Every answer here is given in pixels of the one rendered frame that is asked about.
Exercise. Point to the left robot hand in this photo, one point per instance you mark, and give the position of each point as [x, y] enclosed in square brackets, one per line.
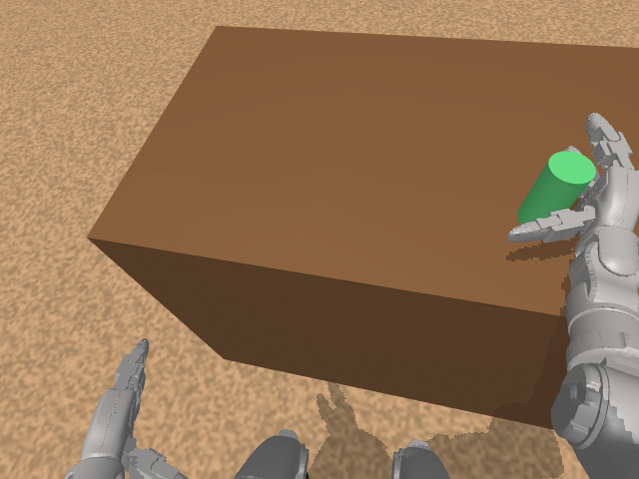
[110, 433]

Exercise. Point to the right robot hand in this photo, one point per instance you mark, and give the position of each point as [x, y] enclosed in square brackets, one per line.
[611, 200]

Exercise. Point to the left robot arm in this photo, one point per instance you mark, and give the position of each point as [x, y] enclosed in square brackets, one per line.
[97, 468]

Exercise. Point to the can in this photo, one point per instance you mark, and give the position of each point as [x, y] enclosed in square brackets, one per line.
[563, 179]

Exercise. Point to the right robot arm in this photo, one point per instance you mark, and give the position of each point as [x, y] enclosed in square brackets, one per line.
[597, 408]

